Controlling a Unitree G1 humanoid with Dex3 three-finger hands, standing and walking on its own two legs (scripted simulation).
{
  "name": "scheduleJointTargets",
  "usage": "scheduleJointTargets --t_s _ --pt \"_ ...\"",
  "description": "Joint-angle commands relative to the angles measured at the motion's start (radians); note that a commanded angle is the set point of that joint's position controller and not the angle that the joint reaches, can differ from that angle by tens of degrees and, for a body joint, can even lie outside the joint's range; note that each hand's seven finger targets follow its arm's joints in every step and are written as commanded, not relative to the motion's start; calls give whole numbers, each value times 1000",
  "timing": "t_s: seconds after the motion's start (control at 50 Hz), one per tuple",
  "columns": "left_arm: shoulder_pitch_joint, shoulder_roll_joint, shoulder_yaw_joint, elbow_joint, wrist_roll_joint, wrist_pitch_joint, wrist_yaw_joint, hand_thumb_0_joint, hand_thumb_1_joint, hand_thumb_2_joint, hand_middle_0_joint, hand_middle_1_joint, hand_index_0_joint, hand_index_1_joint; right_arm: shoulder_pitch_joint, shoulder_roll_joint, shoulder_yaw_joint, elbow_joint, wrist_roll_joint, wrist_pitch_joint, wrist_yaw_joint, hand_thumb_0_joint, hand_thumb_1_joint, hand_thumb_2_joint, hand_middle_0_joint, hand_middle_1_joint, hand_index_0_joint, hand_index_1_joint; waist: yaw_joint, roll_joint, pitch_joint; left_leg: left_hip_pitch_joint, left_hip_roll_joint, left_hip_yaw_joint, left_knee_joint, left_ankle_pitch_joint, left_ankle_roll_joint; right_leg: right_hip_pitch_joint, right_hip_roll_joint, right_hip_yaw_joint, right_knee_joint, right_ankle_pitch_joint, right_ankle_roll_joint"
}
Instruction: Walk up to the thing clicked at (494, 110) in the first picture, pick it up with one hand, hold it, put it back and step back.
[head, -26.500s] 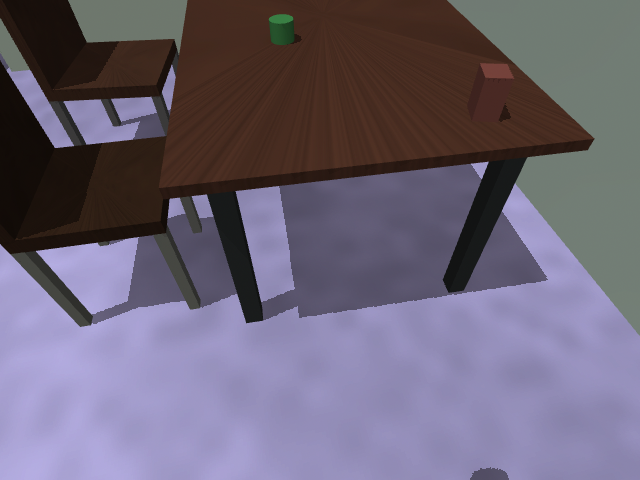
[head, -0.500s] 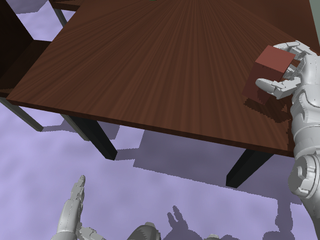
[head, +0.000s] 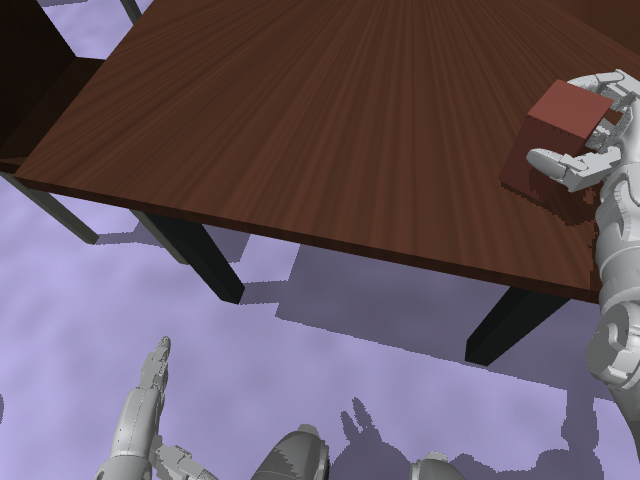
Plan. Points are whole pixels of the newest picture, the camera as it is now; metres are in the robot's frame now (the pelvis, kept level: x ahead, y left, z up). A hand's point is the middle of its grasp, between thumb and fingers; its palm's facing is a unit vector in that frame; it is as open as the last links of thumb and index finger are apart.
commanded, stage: lower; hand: right
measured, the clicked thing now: (550, 143) +0.52 -0.17 +0.08
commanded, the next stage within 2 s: loosen in 0.18 s
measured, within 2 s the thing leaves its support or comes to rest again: rests again in 0.04 s
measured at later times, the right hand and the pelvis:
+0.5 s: hand (573, 138) +0.53 -0.19 +0.08, palm faces +0.11 +0.99 +0.00, open 10.8 cm; pelvis +0.00 +0.00 -0.01, yaw +0 degrees
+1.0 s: hand (573, 138) +0.53 -0.19 +0.08, palm faces +0.11 +0.99 +0.01, open 14.2 cm; pelvis +0.00 +0.00 -0.01, yaw +0 degrees
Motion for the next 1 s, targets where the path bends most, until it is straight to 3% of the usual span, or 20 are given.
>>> scheduleJointTargets --t_s 0.0,0.04,0.1,0.14,0.18,0.24,0.28,0.34,0.42,0.44,0.46,0.52,0.56,0.62,0.68,0.72,0.78,0.86,0.94,0.98 --pt "7 147 82 -178 -2 -55 16 0 -538 38 -38 -34 -41 -30 -553 -257 -21 -285 19 -95 6 0 23 -1374 1314 1521 1376 1521 6 -153 -530 226 -20 5 -73 345 26 304 28 17 -76 336 -17" --pt "-8 165 90 -221 1 -61 20 0 -540 40 -39 -34 -41 -31 -555 -270 -25 -289 18 -97 6 0 15 -1373 1311 1517 1372 1518 11 -159 -589 237 -22 9 -58 365 27 329 25 21 -64 370 -14" --pt "42 153 83 -197 0 -51 16 0 -548 47 -40 -33 -37 -35 -498 -256 -23 -239 16 -90 4 0 19 -1362 1308 1508 1367 1508 10 -149 -513 214 -25 12 -63 346 28 293 30 22 -66 355 -13" --pt "-14 161 84 -229 4 -58 19 0 -540 39 -38 -33 -40 -30 -581 -282 -31 -327 14 -109 1 0 12 -1359 1309 1507 1367 1507 5 -194 -602 210 -24 13 -41 368 31 341 23 27 -52 405 -8" --pt "58 154 88 -165 6 -48 16 0 -539 38 -39 -34 -42 -31 -489 -236 -12 -207 9 -98 2 0 13 -1362 1305 1506 1364 1507 10 -177 -494 149 -30 22 -36 334 34 307 20 31 -51 405 -4" --pt "9 175 102 -251 5 -51 16 0 -542 38 -39 -31 -39 -30 -527 -259 -20 -256 3 -104 -3 0 29 -1343 1289 1489 1348 1490 28 -172 -577 190 -28 17 -38 359 29 326 19 30 -40 394 -11" --pt "61 156 86 -196 7 -43 10 0 -551 45 -50 -41 -51 -39 -455 -229 -17 -163 5 -92 3 0 82 -1312 1298 1468 1365 1468 30 -142 -470 170 -30 21 -31 340 30 243 23 28 -43 354 -10" --pt "19 171 99 -266 4 -44 13 0 -499 11 -37 -41 -61 -16 -526 -284 -32 -252 -4 -101 1 0 177 -1072 1236 1229 1278 1230 25 -163 -574 189 -28 15 -32 348 28 300 20 27 -34 367 -14" --pt "41 146 79 -226 0 -36 7 0 -507 18 -40 -45 -63 -21 -464 -242 -22 -187 5 -86 9 0 325 -752 1166 1019 1196 1020 21 -149 -481 169 -26 18 -25 329 29 228 23 28 -40 332 -12" --pt "18 156 89 -267 1 -40 10 0 -509 21 -40 -45 -63 -21 -556 -274 -21 -312 -3 -96 9 0 367 -672 1147 968 1175 969 18 -204 -583 183 -24 13 -18 355 30 301 20 28 -33 375 -11" --pt "27 158 94 -270 3 -39 11 0 -511 23 -40 -46 -63 -23 -543 -263 -7 -276 -6 -92 11 0 422 -602 1127 919 1154 920 32 -202 -582 175 -26 17 -21 353 29 311 19 28 -27 378 -11" --pt "71 142 75 -223 0 -33 7 0 -545 48 -43 -40 -46 -36 -470 -244 -21 -207 4 -70 14 0 474 -548 975 819 1000 820 17 -165 -490 163 -27 20 -28 333 29 258 24 25 -34 353 -11" --pt "7 158 91 -277 -1 -39 11 0 -550 52 -44 -41 -44 -40 -530 -265 -24 -282 0 -79 14 0 506 -482 917 751 938 752 26 -177 -568 175 -27 20 -24 345 28 298 17 31 -27 371 -13" --pt "64 161 96 -231 0 -31 10 0 -557 58 -46 -42 -41 -46 -466 -249 -20 -210 -4 -66 13 0 513 -401 826 652 841 653 23 -165 -504 162 -28 18 -22 329 30 250 23 26 -35 343 -11" --pt "29 164 99 -268 3 -36 12 0 -566 63 -48 -42 -37 -52 -521 -253 -24 -251 -2 -73 11 0 515 -357 736 582 749 583 36 -170 -543 170 -29 20 -23 333 30 270 22 29 -31 346 -13" --pt "34 148 80 -243 1 -32 9 0 -563 60 -47 -43 -39 -51 -461 -237 -17 -176 -1 -65 11 0 509 -321 685 534 695 534 17 -141 -476 172 -27 18 -24 314 28 217 26 24 -32 314 -15" --pt "47 160 97 -256 1 -31 12 0 -570 63 -49 -43 -36 -56 -509 -265 -29 -238 -2 -76 9 0 519 -280 566 454 574 454 30 -167 -532 181 -26 16 -17 336 29 246 24 25 -29 337 -13" --pt "50 149 88 -257 0 -29 9 0 -568 60 -49 -43 -36 -56 -489 -241 -13 -202 -6 -70 4 0 471 -289 497 425 503 425 31 -124 -475 173 -26 12 -38 275 24 200 27 23 -35 256 -21" --pt "62 164 101 -279 1 -29 12 0 -514 23 -47 -53 -64 -35 -486 -262 -26 -236 -6 -72 2 0 503 -256 363 336 373 336 20 -164 -544 192 -28 19 -25 320 28 263 27 24 -34 326 -13" --pt "77 184 123 -265 -2 -20 15 0 -512 21 -46 -52 -63 -34 -500 -319 -55 -304 -7 -71 -3 0 500 -234 310 298 318 298 3 -196 -587 227 -28 20 -25 360 30 300 29 22 -42 380 -8"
